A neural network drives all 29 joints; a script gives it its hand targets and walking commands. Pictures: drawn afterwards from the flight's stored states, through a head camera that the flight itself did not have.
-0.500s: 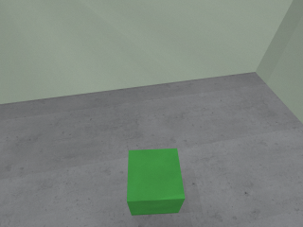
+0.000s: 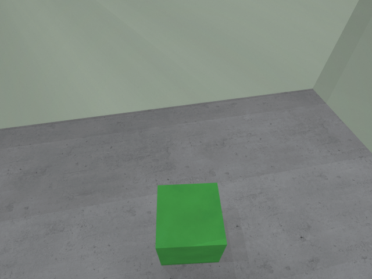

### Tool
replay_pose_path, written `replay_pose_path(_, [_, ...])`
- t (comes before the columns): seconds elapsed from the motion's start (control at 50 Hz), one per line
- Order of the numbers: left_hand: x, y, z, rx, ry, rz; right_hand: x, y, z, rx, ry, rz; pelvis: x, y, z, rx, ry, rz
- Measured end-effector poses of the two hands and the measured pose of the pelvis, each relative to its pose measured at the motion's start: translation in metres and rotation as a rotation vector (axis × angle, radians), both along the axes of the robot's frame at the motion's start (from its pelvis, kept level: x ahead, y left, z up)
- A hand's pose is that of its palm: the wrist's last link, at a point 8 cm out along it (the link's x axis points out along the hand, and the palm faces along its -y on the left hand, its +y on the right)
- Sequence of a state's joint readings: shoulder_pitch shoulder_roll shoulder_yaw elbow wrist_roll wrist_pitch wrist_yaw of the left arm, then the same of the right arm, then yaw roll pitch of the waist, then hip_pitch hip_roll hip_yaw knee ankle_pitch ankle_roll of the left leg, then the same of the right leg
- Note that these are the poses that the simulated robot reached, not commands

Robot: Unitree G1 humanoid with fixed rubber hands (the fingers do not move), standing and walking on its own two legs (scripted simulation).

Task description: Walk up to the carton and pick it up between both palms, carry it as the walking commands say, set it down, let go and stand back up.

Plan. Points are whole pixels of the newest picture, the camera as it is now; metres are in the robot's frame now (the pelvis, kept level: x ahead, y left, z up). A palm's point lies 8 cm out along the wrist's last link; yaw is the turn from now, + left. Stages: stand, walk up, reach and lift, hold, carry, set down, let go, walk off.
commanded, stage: walk up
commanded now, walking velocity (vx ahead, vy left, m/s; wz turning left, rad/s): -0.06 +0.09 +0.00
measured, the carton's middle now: (188, 224) +0.46 -0.01 -0.63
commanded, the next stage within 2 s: none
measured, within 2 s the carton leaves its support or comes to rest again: neither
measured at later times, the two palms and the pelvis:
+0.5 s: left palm out of the picture +0.03 +0.24 -0.14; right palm out of the picture +0.01 -0.24 -0.14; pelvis +0.00 +0.00 +0.00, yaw +0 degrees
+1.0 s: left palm out of the picture +0.03 +0.24 -0.14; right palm out of the picture +0.01 -0.24 -0.14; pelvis +0.00 +0.00 +0.00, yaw +0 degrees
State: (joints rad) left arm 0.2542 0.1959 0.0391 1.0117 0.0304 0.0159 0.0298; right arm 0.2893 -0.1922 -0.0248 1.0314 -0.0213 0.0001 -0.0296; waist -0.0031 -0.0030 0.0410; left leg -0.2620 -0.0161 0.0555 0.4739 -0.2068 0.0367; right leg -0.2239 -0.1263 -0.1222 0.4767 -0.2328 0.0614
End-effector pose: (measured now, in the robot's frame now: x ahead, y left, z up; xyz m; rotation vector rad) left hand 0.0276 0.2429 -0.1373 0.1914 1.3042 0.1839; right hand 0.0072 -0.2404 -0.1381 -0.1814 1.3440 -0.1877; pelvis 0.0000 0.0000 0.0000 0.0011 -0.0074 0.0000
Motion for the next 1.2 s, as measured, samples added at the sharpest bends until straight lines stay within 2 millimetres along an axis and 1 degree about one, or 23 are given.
replay_pose_path(0.18, [-0.0023, 0.0, 0.0003, 0.003, 0.009, -0.004, 0.001, -0.0013, -0.0005, 0.002, 0.002, 0.001, -0.0001, -0.0001, -0.0001, -0.003, 0.002, 0.001])
replay_pose_path(0.32, [0.0006, -0.0001, 0.0001, 0.002, -0.006, 0.003, 0.0001, -0.0005, -0.0005, 0.0, -0.001, 0.001, -0.0013, -0.0006, -0.0003, 0.0, -0.003, 0.0])
replay_pose_path(0.44, [-0.0023, -0.0001, 0.0004, 0.003, 0.009, -0.003, 0.0011, -0.0015, -0.0005, 0.002, 0.001, 0.001, -0.0003, -0.0003, -0.0001, -0.003, 0.001, 0.001])
replay_pose_path(0.58, [0.0005, -0.0003, 0.0001, 0.002, -0.005, 0.003, 0.0001, -0.0005, -0.0004, 0.0, -0.001, 0.001, -0.0012, -0.0007, -0.0002, 0.0, -0.003, 0.0])
replay_pose_path(0.7, [-0.0023, -0.0002, 0.0004, 0.003, 0.008, -0.003, 0.0011, -0.0016, -0.0005, 0.002, 0.001, 0.001, -0.0004, -0.0005, -0.0001, -0.002, 0.001, 0.001])
replay_pose_path(0.84, [0.0004, -0.0005, 0.0002, 0.001, -0.005, 0.003, 0.0001, -0.0006, -0.0003, 0.0, -0.001, 0.0, -0.0011, -0.0008, -0.0001, 0.0, -0.003, 0.0])
replay_pose_path(0.98, [-0.0023, -0.0004, 0.0004, 0.003, 0.009, -0.004, 0.001, -0.0016, -0.0004, 0.002, 0.002, 0.001, -0.0001, -0.0005, 0.0001, -0.002, 0.001, 0.001])
replay_pose_path(1.1, [0.0004, -0.0006, 0.0003, 0.001, -0.004, 0.002, 0.0001, -0.0007, -0.0003, 0.0, 0.0, 0.0, -0.0009, -0.0009, -0.0001, 0.0, -0.002, 0.0])
replay_pose_path(1.2, [-0.0019, -0.0005, 0.0004, 0.004, 0.005, -0.001, 0.0012, -0.0019, -0.0007, 0.001, 0.0, 0.001, -0.0011, -0.0009, -0.0002, -0.002, -0.001, 0.001])
